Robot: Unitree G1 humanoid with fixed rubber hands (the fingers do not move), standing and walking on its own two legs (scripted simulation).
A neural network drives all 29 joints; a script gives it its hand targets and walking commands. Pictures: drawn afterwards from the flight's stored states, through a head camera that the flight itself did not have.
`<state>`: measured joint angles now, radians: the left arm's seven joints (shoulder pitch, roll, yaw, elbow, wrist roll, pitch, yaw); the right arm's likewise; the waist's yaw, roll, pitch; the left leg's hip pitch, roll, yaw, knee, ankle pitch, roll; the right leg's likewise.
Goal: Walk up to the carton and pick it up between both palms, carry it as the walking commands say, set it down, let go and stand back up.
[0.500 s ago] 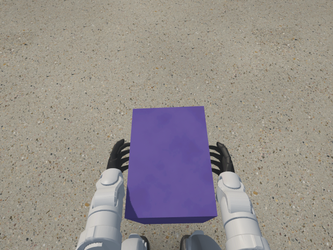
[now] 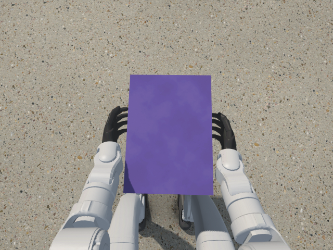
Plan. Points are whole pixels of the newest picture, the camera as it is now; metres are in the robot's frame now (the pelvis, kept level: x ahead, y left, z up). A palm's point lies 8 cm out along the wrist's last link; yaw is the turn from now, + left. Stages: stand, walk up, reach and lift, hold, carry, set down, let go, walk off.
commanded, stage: set down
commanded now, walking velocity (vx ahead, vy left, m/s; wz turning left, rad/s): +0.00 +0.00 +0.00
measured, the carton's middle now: (170, 138) +0.38 -0.01 -0.19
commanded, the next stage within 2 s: none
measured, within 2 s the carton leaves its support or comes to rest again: neither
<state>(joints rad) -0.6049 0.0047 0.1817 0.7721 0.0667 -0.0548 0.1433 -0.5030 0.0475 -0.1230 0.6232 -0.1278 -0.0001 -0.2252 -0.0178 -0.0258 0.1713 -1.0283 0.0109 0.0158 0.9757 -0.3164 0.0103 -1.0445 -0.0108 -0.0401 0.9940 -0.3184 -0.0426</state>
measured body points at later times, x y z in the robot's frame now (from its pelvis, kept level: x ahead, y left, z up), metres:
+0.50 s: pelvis -0.01 +0.00 -0.04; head +0.29 +0.00 +0.29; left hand +0.42 +0.14 -0.20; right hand +0.39 -0.14 -0.20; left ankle +0.08 +0.13 -0.66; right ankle +0.08 -0.10 -0.66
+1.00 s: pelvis -0.03 +0.00 -0.12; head +0.30 +0.00 +0.18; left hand +0.46 +0.14 -0.28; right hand +0.43 -0.14 -0.28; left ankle +0.08 +0.13 -0.66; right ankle +0.08 -0.10 -0.66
